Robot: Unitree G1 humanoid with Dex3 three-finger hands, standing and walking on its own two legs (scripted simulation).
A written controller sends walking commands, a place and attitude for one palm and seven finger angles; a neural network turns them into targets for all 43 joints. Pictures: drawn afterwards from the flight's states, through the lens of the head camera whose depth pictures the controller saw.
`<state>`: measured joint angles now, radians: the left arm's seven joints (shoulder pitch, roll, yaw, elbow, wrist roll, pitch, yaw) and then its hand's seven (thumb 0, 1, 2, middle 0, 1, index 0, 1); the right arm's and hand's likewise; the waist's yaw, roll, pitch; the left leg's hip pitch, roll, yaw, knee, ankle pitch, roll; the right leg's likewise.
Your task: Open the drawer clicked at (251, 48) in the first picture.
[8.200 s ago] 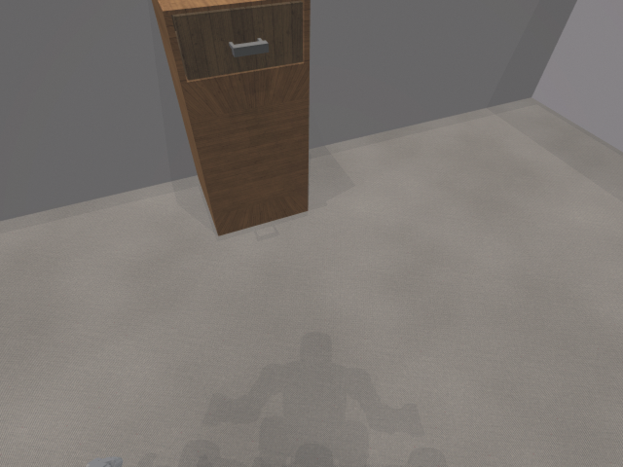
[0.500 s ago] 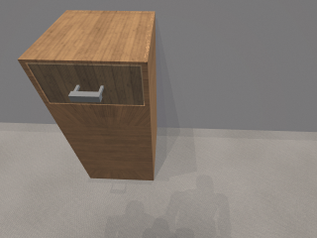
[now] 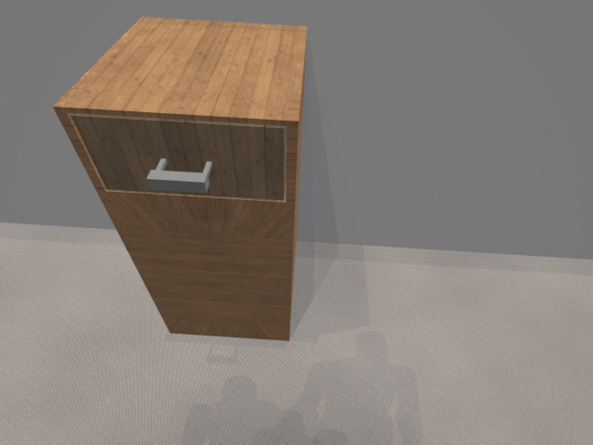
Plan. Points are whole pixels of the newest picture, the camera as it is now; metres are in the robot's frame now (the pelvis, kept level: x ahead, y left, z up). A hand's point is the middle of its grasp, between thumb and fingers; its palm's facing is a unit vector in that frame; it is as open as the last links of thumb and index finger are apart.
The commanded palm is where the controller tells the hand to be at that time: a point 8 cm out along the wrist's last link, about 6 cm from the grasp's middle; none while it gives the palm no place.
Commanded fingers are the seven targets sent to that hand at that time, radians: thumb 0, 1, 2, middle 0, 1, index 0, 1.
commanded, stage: come to a stop and stand still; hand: left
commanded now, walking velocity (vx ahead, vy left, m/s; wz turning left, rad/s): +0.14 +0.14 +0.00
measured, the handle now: (182, 173) +0.56 +0.26 +0.03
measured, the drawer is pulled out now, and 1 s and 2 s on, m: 0.00 0.00 0.00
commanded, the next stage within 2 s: look again from close up in 1.82 s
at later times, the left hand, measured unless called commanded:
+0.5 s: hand out of the picture +0.04 +0.17 -0.18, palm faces +0.03 -0.98 -0.18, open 7.3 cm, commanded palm none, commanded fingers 0.00 0.90 0.90 -0.20 -0.30 -0.20 -0.30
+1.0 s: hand out of the picture +0.04 +0.17 -0.18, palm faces +0.03 -0.98 -0.22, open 7.3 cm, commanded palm none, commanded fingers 0.00 0.90 0.90 -0.20 -0.30 -0.20 -0.30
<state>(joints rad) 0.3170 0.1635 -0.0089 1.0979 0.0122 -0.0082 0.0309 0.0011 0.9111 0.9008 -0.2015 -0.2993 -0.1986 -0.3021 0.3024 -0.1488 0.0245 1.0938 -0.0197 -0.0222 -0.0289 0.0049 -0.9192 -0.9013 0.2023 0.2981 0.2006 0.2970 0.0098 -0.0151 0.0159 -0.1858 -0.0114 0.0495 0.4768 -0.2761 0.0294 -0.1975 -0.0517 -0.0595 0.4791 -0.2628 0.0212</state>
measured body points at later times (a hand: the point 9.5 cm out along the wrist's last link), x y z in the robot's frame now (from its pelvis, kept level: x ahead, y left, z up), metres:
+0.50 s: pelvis +0.04 +0.00 -0.01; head +0.06 +0.00 +0.44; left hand +0.04 +0.22 -0.17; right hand +0.04 -0.22 -0.16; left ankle -0.01 +0.10 -0.74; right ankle +0.00 -0.13 -0.74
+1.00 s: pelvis +0.02 -0.01 -0.01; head +0.03 -0.01 +0.44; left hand +0.04 +0.22 -0.16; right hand +0.06 -0.26 -0.15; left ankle -0.01 +0.10 -0.74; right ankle +0.00 -0.13 -0.74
